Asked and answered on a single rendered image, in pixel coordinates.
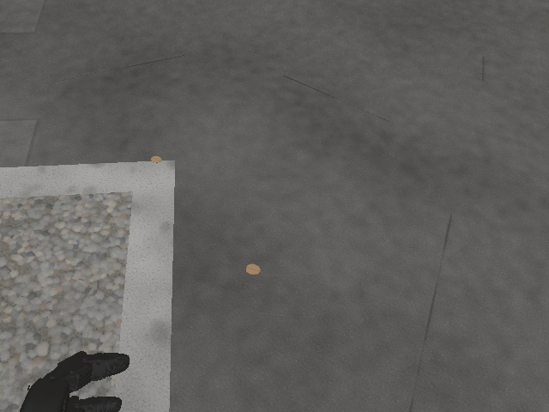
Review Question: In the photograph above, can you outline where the robot left hand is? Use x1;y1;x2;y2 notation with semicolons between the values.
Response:
20;351;130;412

